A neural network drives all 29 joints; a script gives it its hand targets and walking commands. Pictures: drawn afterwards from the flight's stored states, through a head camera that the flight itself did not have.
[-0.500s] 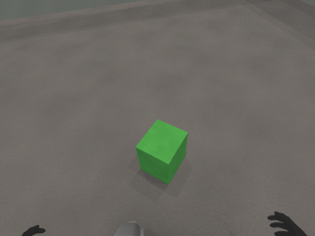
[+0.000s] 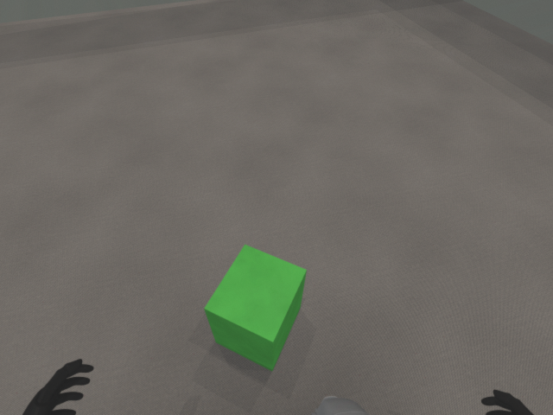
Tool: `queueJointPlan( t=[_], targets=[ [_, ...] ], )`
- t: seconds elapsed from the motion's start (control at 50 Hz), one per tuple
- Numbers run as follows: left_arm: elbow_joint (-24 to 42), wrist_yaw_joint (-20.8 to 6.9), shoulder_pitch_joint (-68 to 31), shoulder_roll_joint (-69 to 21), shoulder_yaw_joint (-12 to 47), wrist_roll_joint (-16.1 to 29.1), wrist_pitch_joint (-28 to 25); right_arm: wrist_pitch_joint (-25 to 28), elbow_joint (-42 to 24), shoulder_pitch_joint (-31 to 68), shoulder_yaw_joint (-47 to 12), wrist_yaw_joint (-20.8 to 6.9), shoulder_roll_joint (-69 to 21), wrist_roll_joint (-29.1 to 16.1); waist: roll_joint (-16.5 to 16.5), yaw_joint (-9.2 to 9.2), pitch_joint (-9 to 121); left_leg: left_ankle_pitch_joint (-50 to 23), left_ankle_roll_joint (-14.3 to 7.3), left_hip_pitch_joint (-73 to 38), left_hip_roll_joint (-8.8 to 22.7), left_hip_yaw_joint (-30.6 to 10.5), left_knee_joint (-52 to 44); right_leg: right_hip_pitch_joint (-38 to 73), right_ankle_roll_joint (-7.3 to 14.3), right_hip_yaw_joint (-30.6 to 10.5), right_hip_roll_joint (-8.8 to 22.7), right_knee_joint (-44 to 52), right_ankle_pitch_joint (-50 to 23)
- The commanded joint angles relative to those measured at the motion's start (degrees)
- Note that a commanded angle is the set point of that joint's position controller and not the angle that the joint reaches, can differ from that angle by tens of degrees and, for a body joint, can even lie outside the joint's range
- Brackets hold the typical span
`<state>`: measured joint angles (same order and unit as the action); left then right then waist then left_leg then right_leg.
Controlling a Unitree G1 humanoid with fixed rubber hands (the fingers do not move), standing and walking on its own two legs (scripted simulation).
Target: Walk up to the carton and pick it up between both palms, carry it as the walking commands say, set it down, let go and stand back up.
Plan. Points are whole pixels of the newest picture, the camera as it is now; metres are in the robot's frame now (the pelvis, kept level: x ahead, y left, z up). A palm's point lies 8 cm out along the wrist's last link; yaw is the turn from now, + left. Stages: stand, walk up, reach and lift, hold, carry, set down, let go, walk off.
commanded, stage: walk up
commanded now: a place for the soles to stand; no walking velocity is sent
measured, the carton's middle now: (258, 308) +0.53 +0.02 -0.60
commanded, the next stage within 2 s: none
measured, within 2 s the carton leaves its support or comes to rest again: neither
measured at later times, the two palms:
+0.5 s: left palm (47, 398) +0.18 +0.31 -0.05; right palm (509, 373) +0.17 -0.34 -0.06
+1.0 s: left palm out of the picture +0.18 +0.47 -0.04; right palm out of the picture +0.12 -0.20 -0.06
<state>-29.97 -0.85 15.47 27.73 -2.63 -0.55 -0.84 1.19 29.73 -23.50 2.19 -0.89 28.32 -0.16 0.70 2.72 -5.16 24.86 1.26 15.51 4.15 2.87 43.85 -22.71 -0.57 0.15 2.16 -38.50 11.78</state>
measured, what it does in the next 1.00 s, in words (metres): steps to the left: left foot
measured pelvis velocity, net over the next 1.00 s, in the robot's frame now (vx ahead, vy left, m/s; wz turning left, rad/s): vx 0.04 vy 0.13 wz -0.19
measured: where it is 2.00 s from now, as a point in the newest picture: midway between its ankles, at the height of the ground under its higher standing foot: outside the picture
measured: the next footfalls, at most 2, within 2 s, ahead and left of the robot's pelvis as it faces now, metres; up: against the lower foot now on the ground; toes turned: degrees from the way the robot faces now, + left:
left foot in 0.88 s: +0.13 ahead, +0.24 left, +0.00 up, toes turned -6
right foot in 1.12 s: +0.11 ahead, +0.09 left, +0.00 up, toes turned -29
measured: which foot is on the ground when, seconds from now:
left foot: down 0.00-0.58, up 0.60-0.86, down 0.88-1.00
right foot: down 0.00-0.88, up 0.90-1.00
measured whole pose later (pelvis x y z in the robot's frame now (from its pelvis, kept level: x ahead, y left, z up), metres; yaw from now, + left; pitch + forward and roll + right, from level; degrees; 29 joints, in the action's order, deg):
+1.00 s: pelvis +0.04 +0.13 +0.00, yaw -11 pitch -4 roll -1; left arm -34.2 6.7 21.8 30.4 -3.9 0.1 0.2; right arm -4.4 27.0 -14.4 4.2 -4.3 26.0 3.1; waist -3.4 0.6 -7.5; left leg 22.2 -0.8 19.3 4.2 3.3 45.3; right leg -32.1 0.1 -4.3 0.3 -64.5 29.2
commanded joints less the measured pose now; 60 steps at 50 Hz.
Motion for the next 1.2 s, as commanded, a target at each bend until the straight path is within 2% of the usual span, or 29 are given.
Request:
queueJointPlan(
  t=[0.0,0.04,0.08,0.12,0.16,0.54,0.56,0.58,0.6,0.64,0.68,0.7,0.78,0.82,0.84,0.86,0.88,0.9,0.94,0.96,0.98,1.02,1.06,1.08,1.1,1.12,1.14,1.16,1.18],
  targets=[
    [3.0,1.1,-0.7,14.3,-4.2,1.1,-0.4,-0.5,-2.7,0.3,2.3,0.9,9.9,-1.2,5.3,-3.22,8.1,6.7,-1.9,3.7,-0.7,-3.7,0.2,7.6,13.9,-22.9,17.0,12.7,2.4],
    [2.7,0.9,-5.8,11.9,-2.7,1.2,0.1,-0.1,-0.8,0.7,2.1,1.1,10.4,-0.8,6.4,-1.21,3.2,-1.8,-3.1,0.2,0.6,-5.3,-9.6,2.3,8.1,-13.8,10.5,9.3,2.4],
    [1.9,0.5,-6.6,9.8,-1.6,1.4,-0.2,0.6,0.7,4.3,2.5,1.2,12.0,-0.3,2.5,-2.43,2.9,-11.7,-4.2,1.9,4.5,-10.2,-14.0,5.9,3.7,-6.6,5.0,3.6,-9.2],
    [-0.3,0.7,-6.6,10.4,-1.5,1.5,-0.5,1.2,2.7,4.9,2.1,1.2,10.7,-0.6,3.3,-2.48,7.1,-21.3,-3.8,0.4,3.9,-6.3,-10.4,11.9,4.0,-6.1,5.8,2.7,-19.5],
    [-2.1,1.0,-7.2,10.1,-1.1,1.5,-0.7,1.1,4.8,4.4,1.5,1.3,9.7,-0.8,2.4,-2.07,9.7,-24.2,-3.3,-3.5,2.7,-4.9,-9.1,12.0,5.4,-6.3,7.0,2.9,-23.4],
    [-16.1,0.5,-12.4,7.7,-0.9,1.5,-0.1,0.0,17.0,16.1,1.4,0.9,8.5,-0.8,-1.0,-2.51,5.1,-13.6,-3.2,-6.1,3.5,-4.1,-22.1,13.1,3.5,-3.5,5.1,13.0,-9.0],
    [-18.3,3.4,3.7,14.0,-3.9,0.0,-0.1,-2.1,11.2,19.3,5.5,-1.1,13.0,3.7,-4.4,-5.63,3.8,4.2,-3.5,1.2,-1.1,4.4,-8.3,15.9,6.5,-14.1,7.8,14.6,2.3],
    [-18.9,5.2,9.0,19.9,-5.9,-0.9,-0.2,-3.1,8.1,19.3,4.6,-2.0,8.1,4.8,5.6,-7.21,4.3,10.1,-3.0,15.0,-4.8,0.3,3.2,23.1,11.9,-29.7,15.5,18.5,10.6],
    [-16.8,6.8,11.1,20.9,-6.7,-1.5,-0.6,-3.7,5.0,20.8,4.6,-2.3,6.9,5.5,4.6,-8.25,4.7,11.3,-3.0,21.6,-2.5,-8.0,13.6,23.4,15.6,-37.0,20.0,21.0,15.4],
    [-11.8,7.8,6.7,17.6,-6.4,-2.3,-1.3,-4.6,1.4,19.1,5.6,-3.0,6.4,4.8,-0.1,-4.77,3.8,3.4,-2.0,22.4,0.9,-11.5,20.3,18.0,15.7,-33.3,18.6,19.4,14.8],
    [-8.1,7.5,3.4,15.9,-6.1,-3.0,-1.5,-5.1,-0.8,16.1,6.4,-3.6,6.3,4.3,3.4,-3.32,3.8,2.8,-0.8,17.4,2.1,-9.8,17.4,10.4,13.7,-25.1,13.7,19.3,17.6],
    [-6.8,7.4,3.6,15.9,-6.2,-3.1,-1.5,-5.6,-2.0,15.5,6.4,-4.0,6.1,4.3,5.9,-3.5,3.3,3.7,-0.8,15.1,1.9,-8.5,16.4,6.4,13.7,-23.3,12.7,19.3,18.8],
    [-2.7,7.3,6.4,18.6,-7.5,-2.9,-1.4,-6.3,-6.8,14.1,6.8,-4.7,7.5,3.8,9.4,-3.48,2.2,1.9,-2.2,8.9,1.5,-6.3,11.4,-3.2,12.5,-24.0,12.7,18.6,25.0],
    [-0.3,7.1,3.6,19.2,-7.3,-2.7,-0.9,-5.9,-7.0,9.0,6.8,-4.9,7.8,3.6,10.6,-0.49,3.0,0.0,-3.1,-2.7,0.2,-3.8,5.1,-12.1,9.9,-18.8,10.3,16.5,25.5],
    [0.6,6.9,1.1,18.2,-6.8,-2.7,-0.4,-5.5,-5.4,2.3,6.9,-5.0,7.8,3.3,7.8,3.5,4.9,-2.0,-3.5,-15.7,-1.5,-2.1,-1.8,-20.4,7.8,-12.4,6.5,9.7,27.3],
    [1.0,7.0,1.6,13.9,-5.2,-2.6,-0.1,-4.9,-3.9,-3.8,7.3,-4.9,9.8,3.6,-3.4,7.29,5.6,3.1,-4.0,-22.8,-2.0,-3.8,-9.1,-26.7,5.8,-6.6,-0.2,-4.5,30.6],
    [4.0,7.1,2.4,8.1,-2.9,-0.8,-0.3,-4.2,-6.6,-1.5,7.7,-4.4,15.2,3.9,-19.9,7.3,4.8,24.1,-10.0,-13.2,16.9,-31.6,-26.3,-29.3,1.7,0.5,-7.3,-23.2,31.0],
    [4.5,8.5,1.4,10.2,-3.2,0.2,0.2,-4.4,-7.4,4.9,7.5,-3.7,15.1,3.3,-15.1,5.37,-1.4,22.7,-15.0,1.7,19.5,-33.8,-32.1,-24.2,0.5,-5.9,-4.4,-29.4,24.9],
    [1.0,8.2,7.1,13.6,-3.9,1.3,0.3,-4.5,-8.1,11.7,7.2,-2.6,12.7,3.3,-10.6,-0.14,-3.4,16.4,-15.5,7.6,15.6,-23.4,-27.8,-16.3,0.9,-4.0,-2.1,-33.1,18.0],
    [-0.3,7.9,9.5,13.5,-4.1,1.4,0.2,-4.8,-8.2,12.7,7.1,-2.3,12.0,3.1,-10.7,-1.41,-1.9,11.8,-14.9,6.7,13.5,-17.9,-25.6,-12.5,0.6,-2.2,-1.7,-30.6,16.6],
    [-1.2,7.5,10.6,12.9,-3.9,1.3,0.2,-5.1,-7.7,12.6,6.7,-2.2,10.4,3.1,-11.5,-1.94,-1.7,5.9,-14.3,6.9,11.8,-13.1,-24.2,-8.8,0.0,0.2,-1.5,-26.6,16.3],
    [-0.5,6.9,9.3,10.7,-3.1,1.3,0.0,-5.3,-6.9,10.9,6.1,-2.4,8.8,3.5,-12.6,-1.66,-1.3,0.4,-13.9,7.0,11.4,-9.7,-21.7,-2.2,1.3,2.4,-1.4,-17.1,15.2],
    [-0.7,6.3,10.3,9.1,-2.8,1.1,-0.4,-5.6,-6.7,11.2,5.7,-2.6,8.6,3.5,-10.1,-3.45,-0.3,3.0,-12.2,10.4,10.9,-6.7,-15.9,8.4,3.0,3.3,-3.2,-4.1,9.2],
    [-0.9,6.1,11.5,9.3,-3.1,0.7,-0.8,-5.6,-6.1,10.0,5.1,-2.6,7.6,3.4,-7.1,-4.63,0.6,7.1,-10.3,14.3,10.1,-5.2,-11.4,15.6,3.3,1.5,-3.8,3.0,6.9],
    [-0.4,6.2,12.3,10.8,-3.5,0.3,-1.1,-5.1,-5.6,8.1,4.3,-2.6,5.5,3.4,-2.4,-6.1,2.1,9.2,-7.3,19.9,8.2,-3.2,-4.5,22.8,4.1,-7.1,-0.5,7.9,9.5],
    [0.7,6.8,15.4,15.5,-4.7,-0.6,-1.6,-4.0,-7.5,8.8,3.3,-2.6,2.1,3.5,10.0,-8.08,5.0,11.9,-2.5,26.4,3.3,-0.1,13.0,26.4,8.8,-33.1,14.8,14.4,17.6],
    [2.1,7.5,13.1,18.5,-5.3,-0.6,-1.5,-4.5,-8.7,9.8,4.8,-2.2,6.2,3.1,5.6,-7.79,3.5,12.9,-1.3,27.5,0.6,-6.3,19.7,17.1,15.7,-43.4,22.1,18.1,20.5],
    [2.2,7.8,12.0,17.5,-5.5,-0.2,-1.5,-5.2,-8.9,11.6,6.0,-2.1,9.9,2.6,1.1,-7.51,1.6,9.3,-1.3,26.4,2.0,-8.8,24.1,14.4,17.8,-40.3,20.7,17.3,20.5],
    [3.0,7.7,10.1,17.0,-5.4,-0.5,-1.7,-5.4,-9.1,11.0,6.2,-2.1,9.9,2.1,2.0,-6.14,0.5,6.7,-0.9,25.6,3.0,-8.6,25.3,12.1,17.4,-35.8,18.4,15.8,17.9]
  ],
)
